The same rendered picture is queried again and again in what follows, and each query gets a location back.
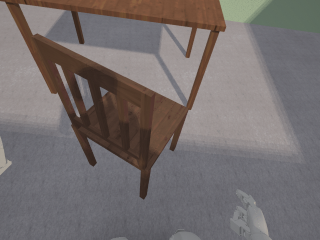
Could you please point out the chair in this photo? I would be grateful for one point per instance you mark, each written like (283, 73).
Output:
(131, 121)

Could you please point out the left robot hand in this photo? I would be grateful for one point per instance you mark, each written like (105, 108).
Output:
(4, 163)

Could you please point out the right robot shin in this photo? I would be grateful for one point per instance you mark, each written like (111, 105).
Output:
(180, 230)

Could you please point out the right robot hand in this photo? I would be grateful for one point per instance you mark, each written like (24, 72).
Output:
(253, 220)

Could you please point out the table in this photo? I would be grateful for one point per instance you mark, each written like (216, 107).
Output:
(201, 14)

